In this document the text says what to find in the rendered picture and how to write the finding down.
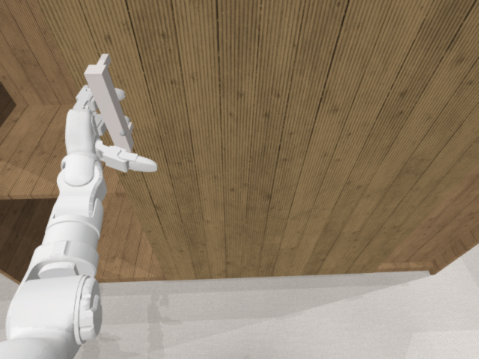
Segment handle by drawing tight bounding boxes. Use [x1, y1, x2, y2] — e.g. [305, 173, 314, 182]
[84, 54, 134, 153]

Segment left robot forearm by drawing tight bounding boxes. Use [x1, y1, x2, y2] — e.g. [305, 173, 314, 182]
[5, 152, 107, 340]

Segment wardrobe door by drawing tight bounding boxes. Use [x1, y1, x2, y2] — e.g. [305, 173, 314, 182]
[383, 163, 479, 263]
[35, 0, 479, 280]

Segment robot left upper arm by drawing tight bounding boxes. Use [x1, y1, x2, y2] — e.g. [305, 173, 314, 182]
[0, 275, 103, 359]

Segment left robot hand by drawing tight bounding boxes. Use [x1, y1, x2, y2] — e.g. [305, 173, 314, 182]
[65, 85, 157, 173]

